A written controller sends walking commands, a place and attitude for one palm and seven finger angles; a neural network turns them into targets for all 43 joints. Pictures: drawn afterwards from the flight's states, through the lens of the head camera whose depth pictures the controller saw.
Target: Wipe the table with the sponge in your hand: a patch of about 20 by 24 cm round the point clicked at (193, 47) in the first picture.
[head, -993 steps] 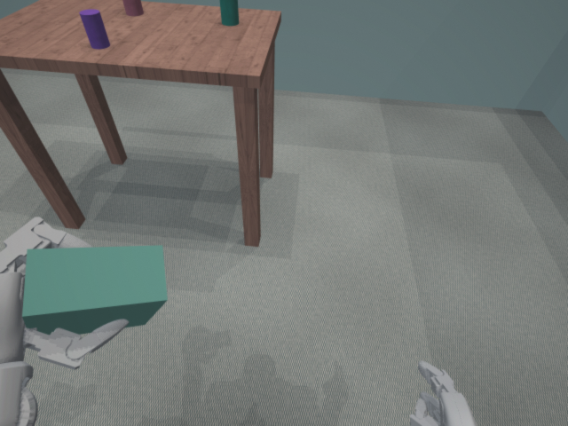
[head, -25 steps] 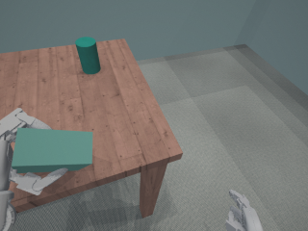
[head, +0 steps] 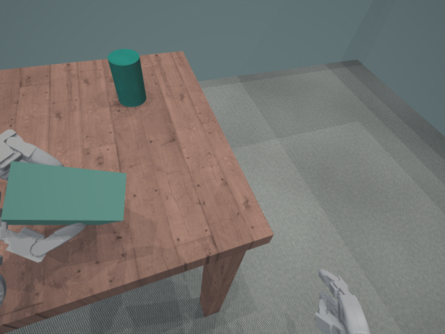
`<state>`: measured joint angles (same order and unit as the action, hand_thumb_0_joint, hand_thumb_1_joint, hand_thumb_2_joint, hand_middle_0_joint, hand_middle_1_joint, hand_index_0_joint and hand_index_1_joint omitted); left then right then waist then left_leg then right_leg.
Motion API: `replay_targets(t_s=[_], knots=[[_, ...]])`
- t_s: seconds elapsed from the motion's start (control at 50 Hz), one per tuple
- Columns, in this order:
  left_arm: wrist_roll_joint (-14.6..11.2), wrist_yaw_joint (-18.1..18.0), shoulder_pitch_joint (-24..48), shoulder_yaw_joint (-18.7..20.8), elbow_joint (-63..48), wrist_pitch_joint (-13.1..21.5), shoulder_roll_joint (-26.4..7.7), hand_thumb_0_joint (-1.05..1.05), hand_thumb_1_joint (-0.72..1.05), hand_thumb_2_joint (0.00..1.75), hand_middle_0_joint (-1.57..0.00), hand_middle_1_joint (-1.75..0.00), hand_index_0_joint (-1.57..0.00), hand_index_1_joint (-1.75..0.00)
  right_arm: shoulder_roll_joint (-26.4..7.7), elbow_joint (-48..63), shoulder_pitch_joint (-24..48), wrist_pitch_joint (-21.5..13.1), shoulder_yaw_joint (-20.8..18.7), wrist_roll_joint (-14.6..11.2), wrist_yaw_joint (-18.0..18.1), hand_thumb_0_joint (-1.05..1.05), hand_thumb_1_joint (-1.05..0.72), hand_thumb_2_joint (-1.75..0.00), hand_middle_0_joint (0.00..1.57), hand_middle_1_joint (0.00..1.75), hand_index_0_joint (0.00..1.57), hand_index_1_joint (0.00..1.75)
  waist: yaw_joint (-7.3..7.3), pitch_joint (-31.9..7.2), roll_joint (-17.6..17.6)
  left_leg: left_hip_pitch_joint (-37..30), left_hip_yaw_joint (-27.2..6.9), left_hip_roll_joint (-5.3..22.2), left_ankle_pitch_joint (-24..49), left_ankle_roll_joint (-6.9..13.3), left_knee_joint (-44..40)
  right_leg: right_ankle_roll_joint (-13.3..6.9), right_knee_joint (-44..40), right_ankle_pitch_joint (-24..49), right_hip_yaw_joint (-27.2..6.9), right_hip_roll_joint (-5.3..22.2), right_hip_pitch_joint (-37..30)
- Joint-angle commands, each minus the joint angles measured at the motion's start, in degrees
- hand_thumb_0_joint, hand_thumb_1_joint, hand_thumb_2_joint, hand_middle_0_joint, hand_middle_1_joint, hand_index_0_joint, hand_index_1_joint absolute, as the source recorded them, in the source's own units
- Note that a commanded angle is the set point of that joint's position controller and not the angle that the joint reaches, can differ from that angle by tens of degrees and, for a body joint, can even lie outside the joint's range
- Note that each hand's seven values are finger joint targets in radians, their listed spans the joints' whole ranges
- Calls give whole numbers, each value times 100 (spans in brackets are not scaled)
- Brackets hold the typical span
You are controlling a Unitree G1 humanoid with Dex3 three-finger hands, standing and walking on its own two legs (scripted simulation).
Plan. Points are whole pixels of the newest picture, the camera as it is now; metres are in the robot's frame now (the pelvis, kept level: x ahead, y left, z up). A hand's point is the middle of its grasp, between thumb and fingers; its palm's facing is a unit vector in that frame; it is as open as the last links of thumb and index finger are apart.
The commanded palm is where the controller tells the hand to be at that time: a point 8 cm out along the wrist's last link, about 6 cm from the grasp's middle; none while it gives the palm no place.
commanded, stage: come to a stop and stand still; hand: left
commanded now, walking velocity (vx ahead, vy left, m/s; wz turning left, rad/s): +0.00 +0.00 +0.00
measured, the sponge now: (81, 200) +0.25 +0.22 +0.15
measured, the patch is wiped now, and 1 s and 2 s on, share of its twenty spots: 0.00 0.00 0.00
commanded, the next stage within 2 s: look again from close up in 0.14 s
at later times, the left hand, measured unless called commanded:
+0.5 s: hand (34, 223) +0.20 +0.25 +0.17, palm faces +0.37 -0.85 -0.37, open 10.3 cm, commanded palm +0.15 +0.28 +0.18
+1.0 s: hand (41, 272) +0.15 +0.22 +0.16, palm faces +0.25 -0.75 -0.61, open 10.3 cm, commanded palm +0.11 +0.27 +0.21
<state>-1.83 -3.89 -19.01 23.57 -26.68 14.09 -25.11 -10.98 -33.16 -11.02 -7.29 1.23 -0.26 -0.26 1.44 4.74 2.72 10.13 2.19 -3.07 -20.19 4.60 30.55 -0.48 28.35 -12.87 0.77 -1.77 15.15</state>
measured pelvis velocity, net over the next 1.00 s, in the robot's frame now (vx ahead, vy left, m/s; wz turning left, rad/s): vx -0.05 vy -0.03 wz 0.04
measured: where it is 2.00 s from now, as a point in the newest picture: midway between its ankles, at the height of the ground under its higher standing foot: outside the picture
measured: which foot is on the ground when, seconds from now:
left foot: down 0.00-1.00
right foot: down 0.00-1.00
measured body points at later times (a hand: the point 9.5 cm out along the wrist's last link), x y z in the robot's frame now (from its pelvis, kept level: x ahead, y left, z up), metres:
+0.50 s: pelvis -0.02 +0.00 +0.00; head +0.00 +0.03 +0.45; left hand +0.18 +0.29 +0.19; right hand +0.17 -0.21 -0.06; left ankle -0.04 +0.06 -0.73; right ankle +0.02 -0.12 -0.73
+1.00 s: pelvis -0.05 -0.03 +0.00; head -0.05 -0.04 +0.45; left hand +0.14 +0.26 +0.19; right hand +0.16 -0.24 -0.08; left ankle -0.04 +0.06 -0.73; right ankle +0.00 -0.11 -0.73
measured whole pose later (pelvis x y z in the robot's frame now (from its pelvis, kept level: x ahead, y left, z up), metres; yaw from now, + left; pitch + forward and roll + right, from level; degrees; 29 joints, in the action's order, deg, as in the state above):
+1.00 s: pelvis -0.05 -0.03 +0.00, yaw +2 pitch -1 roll +1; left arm 0.3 1.4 -22.1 18.1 -27.9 -4.6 -30.6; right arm -14.4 -33.7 -7.6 -0.4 2.3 0.1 0.6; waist 3.1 0.5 -0.9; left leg 14.8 0.8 -4.2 -15.3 3.0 31.0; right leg -2.7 32.8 -13.1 -0.4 -2.5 18.7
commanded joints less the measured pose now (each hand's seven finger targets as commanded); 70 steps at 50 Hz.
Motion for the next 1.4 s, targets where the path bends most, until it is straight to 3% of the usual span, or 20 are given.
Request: replay_targets(t_s=[0.0, 0.1, 0.26, 0.44, 0.6, 0.62, 0.64, 0.66, 0.7, 0.76, 0.82, 0.88, 0.92, 0.94, 1.02, 1.04, 1.18, 1.28, 1.32, 1.38], knots=[[-104, -84, -118, 338, -1276, 362, -507, 0, 10, 130, -120, -160, -120, -160, -818, 869, 241, -301, -384, -52, -10, 0, -90, -90, 20, 30, 20, 30, -41, -1312, -658, 54, -558, 796, 3462, -645, -412, -213, 65, 2162, -345, 438, -1095], [-97, -127, -349, 279, -1106, 216, -455, 0, 10, 130, -120, -160, -120, -160, -830, 954, 327, -141, -398, -68, 27, 0, -90, -90, 20, 30, 20, 30, -28, -1234, -231, 152, -543, 829, 3202, -637, -510, -172, -21, 2174, -322, 465, -1095], [-87, -215, 308, 418, -1766, 240, -756, 0, 10, 130, -120, -160, -120, -160, -754, 1051, 468, -140, -350, -43, 172, 0, -90, -90, 20, 30, 20, 30, -9, -1338, -1047, 49, -590, 852, 3012, -598, -664, -162, -4, 1962, -342, 469, -1299], [-102, -216, -186, 173, -998, 125, -363, 0, 10, 130, -120, -160, -120, -160, -770, 958, 342, -148, -330, -48, 167, 0, -90, -90, 20, 30, 20, 30, 3, -985, -393, 313, -612, 837, 1807, -562, -951, -158, -377, 1456, -438, 517, -1184], [-3, -215, 346, 149, -1254, 198, -492, 0, 10, 130, -120, -160, -120, -160, -780, 1024, 377, -201, -338, -56, 233, 0, -90, -90, 20, 30, 20, 30, 22, -748, -610, 804, -741, 889, 640, -365, -1355, -111, -401, 855, -461, 463, -1359], [198, -327, 5525, 1160, -3325, 1009, -4763, 0, 10, 130, -120, -160, -120, -160, -1300, 1867, -525, 23, 966, -379, 608, 0, -90, -90, 20, 30, 20, 30, -496, -708, -2918, 2643, -1656, 1084, -98, -232, -1444, 370, 1073, -225, -286, -231, -1853], [759, -126, 3793, 1490, -422, -141, -2248, 0, 10, 130, -120, -160, -120, -160, -661, 717, 471, -145, -111, 253, 561, 0, -90, -90, 20, 30, 20, 30, 316, -1753, -2156, 40, -1230, 743, 1563, -962, -1133, -190, 801, -64, -235, -158, -493], [456, -63, 2686, 267, 28, -384, -1625, 0, 10, 130, -120, -160, -120, -160, -1001, 664, 277, -294, -180, 338, 219, 0, -90, -90, 20, 30, 20, 30, 96, -996, -1695, 93, -1246, 541, 2827, -1280, -1138, -259, 534, -162, 170, -124, 27], [229, 90, 2535, -60, -233, -826, -851, 0, 10, 130, -120, -160, -120, -160, -1117, 674, 566, -140, -320, 198, 114, 0, -90, -90, 20, 30, 20, 30, 174, -1703, -1615, -752, -1010, 565, 3301, -1173, -689, -208, 590, 151, 7, -73, 334], [-135, 489, 1055, 239, -599, -1693, -1172, 0, 10, 130, -120, -160, -120, -160, -1283, 689, 782, -14, -290, 88, -1, 0, -90, -90, 20, 30, 20, 30, 500, -1618, -1082, -348, -565, 493, 3547, -992, -580, -297, 137, 1028, 186, 60, -470], [445, 642, 146, -90, -878, -2249, -1086, 0, 10, 130, -120, -160, -120, -160, -1198, 930, 1186, 279, -158, -44, -103, 0, -90, -90, 20, 30, 20, 30, 342, -1245, -78, 77, -505, 538, 3257, -690, -575, -194, 105, 979, 305, -75, -312], [294, 470, 110, 493, -1253, -1862, -1468, 0, 10, 130, -120, -160, -120, -160, -1238, 976, 1184, 419, -235, 9, 23, 0, -90, -90, 20, 30, 20, 30, 235, -1346, 475, 265, -536, 456, 1607, -491, -658, -82, 56, 397, 330, -85, -69], [93, 201, 889, 1278, -1320, -1511, -2258, 0, 10, 130, -120, -160, -120, -160, -1231, 902, 1345, 445, -210, -40, 162, 0, -90, -90, 20, 30, 20, 30, 198, -1291, 347, 529, -527, 386, 259, -350, -690, -34, -52, -416, 107, -77, 91], [109, 64, 1447, 1004, -1385, -1278, -1945, 0, 10, 130, -120, -160, -120, -160, -1006, 909, 1298, 418, -186, -6, 220, 0, -90, -90, 20, 30, 20, 30, 207, -1383, -14, 536, -530, 316, 187, -332, -646, -59, -64, -542, 82, 12, 34], [859, -564, 2359, 980, -890, -1094, -2628, 0, 10, 130, -120, -160, -120, -160, -1025, 522, 1003, 383, -215, 40, 328, 0, -90, -90, 20, 30, 20, 30, 138, -1108, -1804, 693, -465, 221, -583, -357, -434, -211, -146, -974, -265, 111, 273], [981, -583, 2576, 530, -614, -1210, -2227, 0, 10, 130, -120, -160, -120, -160, -940, 487, 1050, 373, -188, 67, 350, 0, -90, -90, 20, 30, 20, 30, 104, -1163, -1765, 809, -438, 187, -565, -340, -346, -206, -225, -1042, -279, 246, 139], [1394, 339, 3180, -514, 251, -2606, -2461, 0, 10, 130, -120, -160, -120, -160, -1101, 573, 1642, 577, -157, -180, 660, 0, -90, -90, 20, 30, 20, 30, 54, -855, -495, 1076, -246, 211, 1, -403, 239, 14, -1189, -2678, -1626, 897, -455], [1349, 739, 2402, 477, -129, -2317, -3174, 0, 10, 130, -120, -160, -120, -160, -1021, 747, 1799, 718, -179, -161, 676, 0, -90, -90, 20, 30, 20, 30, 357, -1201, 247, 1289, -491, 369, 170, -488, 452, 278, -1073, -2160, -2001, 1219, -1016], [1309, 586, 2136, 1060, -205, -2218, -3602, 0, 10, 130, -120, -160, -120, -160, -974, 745, 1851, 740, -182, -203, 605, 0, -90, -90, 20, 30, 20, 30, 550, -1204, -176, 1327, -481, 386, 264, -540, 483, 156, -1055, -2154, -2142, 1213, -973], [1263, 286, 1636, 1130, -321, -2103, -3263, 0, 10, 130, -120, -160, -120, -160, -962, 691, 1602, 814, -305, -151, 504, 0, -90, -90, 20, 30, 20, 30, 553, -1350, -166, 1618, -608, 396, 200, -591, 633, 210, -744, -1038, -2251, 1344, -1226]])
